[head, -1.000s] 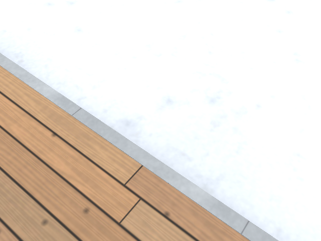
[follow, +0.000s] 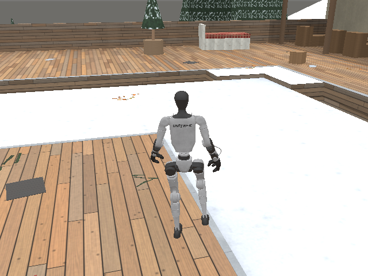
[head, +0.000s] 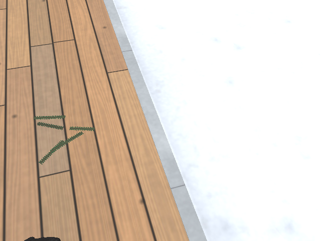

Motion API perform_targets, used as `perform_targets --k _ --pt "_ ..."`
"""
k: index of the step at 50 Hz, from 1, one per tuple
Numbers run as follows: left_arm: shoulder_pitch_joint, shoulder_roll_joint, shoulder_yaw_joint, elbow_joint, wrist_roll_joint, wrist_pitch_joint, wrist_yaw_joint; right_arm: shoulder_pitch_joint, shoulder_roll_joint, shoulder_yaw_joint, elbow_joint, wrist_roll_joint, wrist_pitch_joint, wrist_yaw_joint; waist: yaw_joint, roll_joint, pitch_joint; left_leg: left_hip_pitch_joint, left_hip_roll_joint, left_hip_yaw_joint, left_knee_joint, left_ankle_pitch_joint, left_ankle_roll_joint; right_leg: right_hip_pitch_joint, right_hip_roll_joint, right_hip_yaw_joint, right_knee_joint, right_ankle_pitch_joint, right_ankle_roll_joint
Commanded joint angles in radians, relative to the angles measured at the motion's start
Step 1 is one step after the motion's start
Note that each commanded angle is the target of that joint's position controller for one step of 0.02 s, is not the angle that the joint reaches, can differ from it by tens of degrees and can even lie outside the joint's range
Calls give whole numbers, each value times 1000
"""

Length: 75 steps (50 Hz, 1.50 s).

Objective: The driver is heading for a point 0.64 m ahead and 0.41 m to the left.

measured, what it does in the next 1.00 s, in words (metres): walks ahead, turning left: right foot, then left foot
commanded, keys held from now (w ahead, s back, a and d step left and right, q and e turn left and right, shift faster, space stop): w+q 0.10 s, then w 0.50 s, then w+q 0.40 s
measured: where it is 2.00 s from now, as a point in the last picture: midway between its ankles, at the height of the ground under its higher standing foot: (81, 132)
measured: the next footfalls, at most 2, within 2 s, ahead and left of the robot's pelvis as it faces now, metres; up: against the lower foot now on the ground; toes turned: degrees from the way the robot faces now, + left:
right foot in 0.24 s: +0.34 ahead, -0.12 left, +0.00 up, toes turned +9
left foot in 0.76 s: +0.56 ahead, +0.17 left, +0.00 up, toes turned +13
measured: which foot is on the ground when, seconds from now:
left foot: down 0.00-0.26, up 0.28-0.74, down 0.76-1.00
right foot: up 0.00-0.22, down 0.24-0.78, up 0.80-1.00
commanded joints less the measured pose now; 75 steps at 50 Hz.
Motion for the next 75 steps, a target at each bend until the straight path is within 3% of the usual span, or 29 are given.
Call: perform_targets --k 1,7,10,12,13,14,15,16,18,22,28,34,37,38,39,40,42,44,47,52,56,60,61,62,63,64,65,67,75 --pt "-46 43 10 -73 8 4 4 -45 -167 -44 -69 5 -22 -22 22 74 -16 -65 196 -187 -132 292 154 22 41 -34 -190 177 27" --pt "-207 47 11 -127 -20 -12 -20 66 -156 -42 -26 15 -9 -32 -44 106 -21 9 224 -265 -45 159 108 111 105 -9 -474 326 -2" --pt "-160 72 24 -116 -20 -27 -32 70 -156 -43 -12 10 2 -38 -20 144 -17 118 277 -321 25 230 94 136 98 -13 -517 217 -55" --pt "11 112 49 -80 -6 -38 -25 39 -129 -32 -22 4 3 -31 75 128 -123 95 202 -268 233 469 50 416 93 -29 -562 242 -126" --pt "184 161 60 -64 7 -38 -19 37 -92 -14 -46 -17 1 -29 140 35 -291 -46 142 -208 511 285 15 707 -69 151 -517 279 -194" --pt "286 222 79 -6 7 -31 -30 221 -32 5 -25 16 -10 -26 80 -293 -428 -415 -20 -127 858 -335 -74 1046 -287 637 -604 56 -392" --pt "293 127 58 -10 -26 -26 -34 193 -119 -4 -6 25 -16 -26 109 -192 -364 -557 36 -174 971 -375 -79 1027 -295 764 -696 -258 -372" --pt "228 73 42 -16 -29 -19 -26 43 -164 -16 -28 26 -18 -24 133 -72 -193 -599 73 -155 992 -285 -80 880 -256 614 -725 -277 -323" --pt "130 59 27 -18 -7 -7 -23 -84 -136 -11 -66 -4 -30 -22 81 27 -39 -561 148 -82 894 -162 -80 622 -173 412 -772 -60 -288" --pt "135 42 17 9 -13 -18 -26 -34 -73 1 -45 -1 -25 -14 27 -52 -53 -466 207 -26 749 -105 -90 501 -103 236 -836 169 -290" --pt "190 117 31 48 -29 0 -14 -237 -36 31 -86 -12 -40 -3 85 -40 -12 -414 204 30 362 173 -118 459 -68 71 -876 238 -261" --pt "265 159 36 103 -33 25 -18 -357 -73 27 -119 7 -46 26 116 -54 11 -382 163 56 184 153 -79 616 -145 44 -825 251 -223" --pt "228 158 33 106 -29 45 -5 -163 -146 -12 -67 0 -43 27 -4 -47 -107 -92 91 106 106 108 -12 638 -98 -63 -563 619 -157" --pt "217 134 19 82 -12 45 6 -5 -205 -38 -33 0 -39 18 -69 -7 -212 159 164 -4 136 136 33 497 -62 -115 -335 551 -112" --pt "291 47 -13 27 7 25 3 97 -320 -65 -25 -7 -29 10 -50 220 -337 528 398 -467 92 9 200 83 87 -157 54 148 -31" --pt "265 58 -16 31 -7 0 -1 128 -258 -51 -15 13 -25 16 -68 266 -387 604 451 -722 -52 -142 259 -113 142 -11 209 -313 -26" --pt "134 121 -4 -4 -42 -29 -16 24 -182 -27 -36 2 -25 16 -55 146 -165 380 377 -486 -77 -111 191 -201 48 11 233 -183 -50" --pt "110 124 6 -10 -2 -27 -9 -67 -141 -13 -56 -12 -25 14 12 87 -83 143 314 -353 -118 89 163 -77 3 9 103 -93 -38" --pt "122 90 2 -20 5 -2 -6 -94 -147 -17 -65 -9 -30 0 55 112 -77 4 270 -273 -155 231 179 18 16 -14 3 -40 -1" --pt "-75 38 -20 -75 3 3 -3 -13 -185 -31 -34 3 -26 -25 -6 97 -24 -75 206 -201 -149 193 130 81 74 -16 -333 247 20" --pt "-168 62 -11 -107 -17 -12 -17 64 -190 -33 -11 11 -12 -34 -39 96 -20 -15 232 -282 -87 119 109 141 111 13 -482 308 9" --pt "-84 94 14 -88 -17 -26 -22 51 -170 -29 -10 7 8 -37 20 134 -40 45 232 -360 44 153 75 288 118 3 -571 191 -50" --pt "5 119 28 -70 -9 -30 -15 42 -141 -18 -17 3 8 -34 66 125 -99 12 183 -332 153 201 47 446 89 11 -591 192 -84" --pt "165 171 43 -56 4 -32 -7 35 -88 3 -38 -12 4 -30 133 38 -246 -104 127 -262 416 75 11 709 -74 161 -559 164 -150" --pt "256 243 64 -28 9 -16 -7 155 -39 22 -66 13 -6 -28 90 -263 -377 -448 -7 -126 721 -365 -63 1026 -300 599 -628 -37 -323" --pt "247 158 49 -34 -18 -10 -12 152 -134 6 -45 23 -10 -30 101 -203 -316 -587 75 -131 871 -391 -81 997 -336 725 -689 -277 -325" --pt "209 100 34 -41 -18 -6 -7 45 -188 -11 -52 22 -6 -29 125 -92 -178 -618 108 -122 915 -297 -90 871 -293 585 -714 -269 -279" --pt "130 71 21 -33 -4 1 -7 -45 -164 -15 -75 2 -2 -26 88 -17 -41 -579 165 -81 875 -174 -101 654 -209 360 -755 -38 -238" --pt "110 116 39 32 -4 -10 -12 -126 -70 5 -123 3 17 1 55 -43 -3 -526 236 -23 602 64 -122 527 -149 -14 -868 272 -240"
Over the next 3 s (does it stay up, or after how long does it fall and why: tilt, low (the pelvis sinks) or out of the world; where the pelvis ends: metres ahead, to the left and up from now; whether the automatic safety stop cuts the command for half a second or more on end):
stays up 0.98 0.44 0.00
